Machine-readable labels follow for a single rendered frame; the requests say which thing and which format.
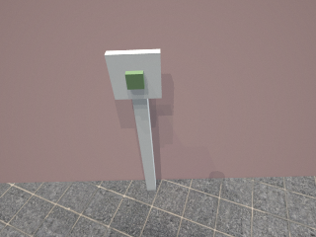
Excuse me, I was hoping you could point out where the button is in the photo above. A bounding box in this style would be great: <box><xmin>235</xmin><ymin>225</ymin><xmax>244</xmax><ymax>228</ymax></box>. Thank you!
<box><xmin>124</xmin><ymin>70</ymin><xmax>145</xmax><ymax>90</ymax></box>

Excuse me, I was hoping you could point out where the panel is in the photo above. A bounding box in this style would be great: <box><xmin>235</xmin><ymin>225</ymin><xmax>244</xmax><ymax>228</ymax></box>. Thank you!
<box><xmin>105</xmin><ymin>48</ymin><xmax>162</xmax><ymax>191</ymax></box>

